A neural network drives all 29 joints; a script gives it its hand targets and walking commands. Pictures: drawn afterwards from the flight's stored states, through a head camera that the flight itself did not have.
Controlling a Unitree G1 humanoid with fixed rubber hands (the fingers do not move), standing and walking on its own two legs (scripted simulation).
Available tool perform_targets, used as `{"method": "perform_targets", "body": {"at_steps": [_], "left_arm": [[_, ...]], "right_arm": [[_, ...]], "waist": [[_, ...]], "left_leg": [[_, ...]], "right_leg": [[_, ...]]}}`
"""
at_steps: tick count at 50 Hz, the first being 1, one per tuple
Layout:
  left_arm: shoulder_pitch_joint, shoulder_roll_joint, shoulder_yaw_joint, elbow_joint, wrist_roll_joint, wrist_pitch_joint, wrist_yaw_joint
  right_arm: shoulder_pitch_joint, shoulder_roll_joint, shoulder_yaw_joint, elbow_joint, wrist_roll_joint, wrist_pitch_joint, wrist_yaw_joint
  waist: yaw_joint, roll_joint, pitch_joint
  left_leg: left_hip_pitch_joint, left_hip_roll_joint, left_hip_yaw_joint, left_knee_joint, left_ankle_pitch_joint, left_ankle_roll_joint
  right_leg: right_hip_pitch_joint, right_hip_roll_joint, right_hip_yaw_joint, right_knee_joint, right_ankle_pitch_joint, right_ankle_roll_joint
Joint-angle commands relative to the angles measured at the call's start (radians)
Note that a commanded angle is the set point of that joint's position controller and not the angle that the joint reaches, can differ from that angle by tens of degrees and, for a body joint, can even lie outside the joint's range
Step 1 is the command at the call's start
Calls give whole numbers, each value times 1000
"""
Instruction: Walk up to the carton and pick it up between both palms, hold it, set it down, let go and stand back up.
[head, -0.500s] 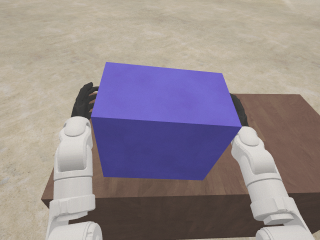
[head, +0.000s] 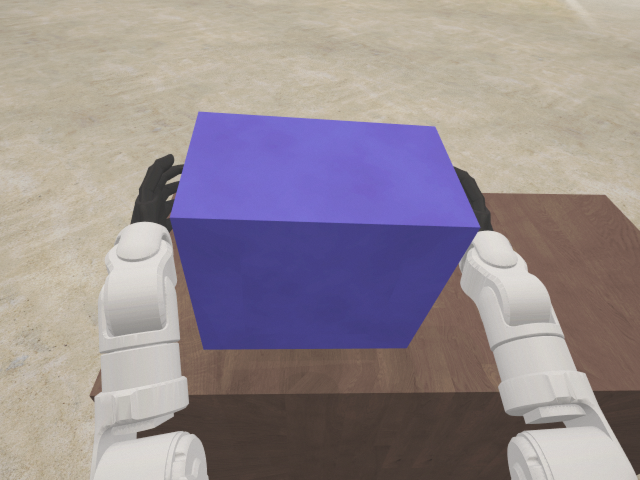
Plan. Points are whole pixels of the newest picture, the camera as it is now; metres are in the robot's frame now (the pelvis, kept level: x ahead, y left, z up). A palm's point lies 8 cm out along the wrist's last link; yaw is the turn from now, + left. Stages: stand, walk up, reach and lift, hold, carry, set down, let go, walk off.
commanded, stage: hold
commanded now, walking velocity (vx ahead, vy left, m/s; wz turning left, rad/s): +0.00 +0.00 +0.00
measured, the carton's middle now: (314, 243) +0.37 +0.01 +0.13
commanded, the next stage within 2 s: none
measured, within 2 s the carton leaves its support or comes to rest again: neither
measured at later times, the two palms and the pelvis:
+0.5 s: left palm (156, 227) +0.35 +0.19 +0.18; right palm (473, 233) +0.35 -0.18 +0.17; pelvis +0.00 +0.00 +0.00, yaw +0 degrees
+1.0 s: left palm (157, 227) +0.35 +0.19 +0.18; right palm (473, 234) +0.35 -0.18 +0.17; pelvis +0.00 +0.00 +0.00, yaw +0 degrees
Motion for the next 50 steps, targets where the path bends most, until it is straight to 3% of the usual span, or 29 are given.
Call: {"method": "perform_targets", "body": {"at_steps": [1,11,23,50], "left_arm": [[-504,-333,-411,-171,-148,-64,-144],[-494,-340,-435,-202,-159,-67,-125],[-484,-327,-419,-195,-156,-60,-136],[-491,-332,-422,-191,-156,-63,-133]], "right_arm": [[-647,314,245,-307,65,-71,81],[-647,320,271,-335,76,-85,85],[-630,322,273,-332,83,-75,72],[-638,319,266,-326,76,-77,78]], "waist": [[-8,72,-340],[1,70,-350],[-2,61,-337],[-2,68,-339]], "left_leg": [[163,-46,33,3,174,-27],[186,-45,38,8,194,-25],[164,-50,38,4,191,-19],[171,-47,38,3,179,-23]], "right_leg": [[47,39,-6,11,186,14],[42,40,-5,15,207,19],[69,34,2,19,238,24],[50,37,-3,15,206,21]]}}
